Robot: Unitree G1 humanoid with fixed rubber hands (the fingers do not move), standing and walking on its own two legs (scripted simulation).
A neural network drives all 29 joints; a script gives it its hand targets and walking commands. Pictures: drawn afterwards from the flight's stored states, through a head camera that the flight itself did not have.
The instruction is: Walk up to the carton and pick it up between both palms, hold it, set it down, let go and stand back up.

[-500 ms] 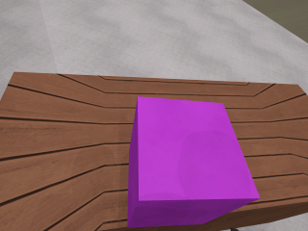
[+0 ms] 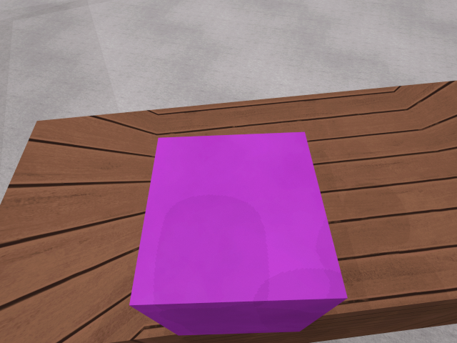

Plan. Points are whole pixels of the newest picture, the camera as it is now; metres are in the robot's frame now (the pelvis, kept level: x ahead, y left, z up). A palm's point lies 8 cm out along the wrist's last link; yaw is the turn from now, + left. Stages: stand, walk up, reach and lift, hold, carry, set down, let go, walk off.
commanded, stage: walk up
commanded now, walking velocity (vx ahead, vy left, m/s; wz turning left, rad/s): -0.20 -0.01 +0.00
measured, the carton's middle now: (235, 243) +0.26 -0.01 +0.06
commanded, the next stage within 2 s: none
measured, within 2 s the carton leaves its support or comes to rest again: neither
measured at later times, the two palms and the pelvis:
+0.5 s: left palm out of the picture +0.09 +0.27 -0.12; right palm out of the picture +0.02 -0.25 -0.13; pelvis +0.00 +0.00 +0.01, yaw -5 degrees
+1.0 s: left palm out of the picture -0.02 +0.27 -0.15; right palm out of the picture +0.08 -0.25 -0.07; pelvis -0.02 +0.02 +0.02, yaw -2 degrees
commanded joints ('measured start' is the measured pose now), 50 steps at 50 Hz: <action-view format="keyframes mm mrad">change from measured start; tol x64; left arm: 1 164 216 30 3 18 -24 4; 50 5 162 63 -57 7 24 -35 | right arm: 1 -56 -7 3 -83 11 7 -10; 50 -66 -155 -23 -60 4 -27 -13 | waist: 1 45 -235 -55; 25 -12 274 -125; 32 72 -694 -256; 50 -53 338 -30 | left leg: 1 -259 11 48 -178 -33 -46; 7 21 41 152 -635 230 -23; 10 231 508 -277 -676 1844 280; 24 280 321 -69 -598 1681 163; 30 -211 -35 -44 57 -119 -6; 50 67 307 -11 -698 1566 111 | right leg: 1 288 -268 385 -281 1628 -147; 7 179 -234 307 -157 1608 -89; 10 -182 84 134 267 -154 51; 25 -121 39 51 -192 19 115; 31 381 -435 621 -296 1928 -222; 41 184 -190 286 -197 1422 -61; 44 -289 71 85 223 -133 94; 50 -213 94 248 383 -7 62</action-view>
